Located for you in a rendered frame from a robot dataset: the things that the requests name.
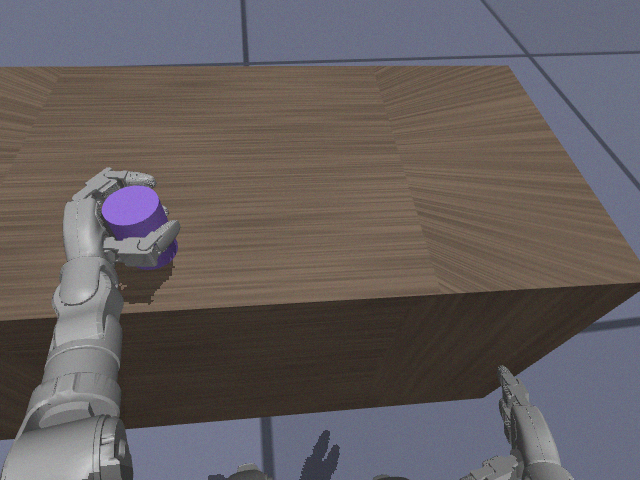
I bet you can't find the right robot hand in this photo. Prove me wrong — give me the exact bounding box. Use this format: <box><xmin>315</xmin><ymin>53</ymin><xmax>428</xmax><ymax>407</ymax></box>
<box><xmin>459</xmin><ymin>365</ymin><xmax>562</xmax><ymax>480</ymax></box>

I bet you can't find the right robot arm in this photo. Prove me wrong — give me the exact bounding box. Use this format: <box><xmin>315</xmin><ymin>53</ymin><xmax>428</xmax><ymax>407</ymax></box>
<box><xmin>522</xmin><ymin>462</ymin><xmax>574</xmax><ymax>480</ymax></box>

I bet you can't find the left robot hand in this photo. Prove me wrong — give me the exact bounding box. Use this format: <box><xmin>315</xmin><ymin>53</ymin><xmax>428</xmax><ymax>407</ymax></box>
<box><xmin>63</xmin><ymin>167</ymin><xmax>180</xmax><ymax>269</ymax></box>

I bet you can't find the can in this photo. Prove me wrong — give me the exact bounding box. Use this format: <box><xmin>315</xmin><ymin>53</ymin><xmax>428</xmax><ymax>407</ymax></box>
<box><xmin>102</xmin><ymin>185</ymin><xmax>178</xmax><ymax>270</ymax></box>

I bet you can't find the left robot arm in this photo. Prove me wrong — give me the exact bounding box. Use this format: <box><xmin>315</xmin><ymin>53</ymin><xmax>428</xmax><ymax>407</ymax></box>
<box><xmin>0</xmin><ymin>256</ymin><xmax>133</xmax><ymax>480</ymax></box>

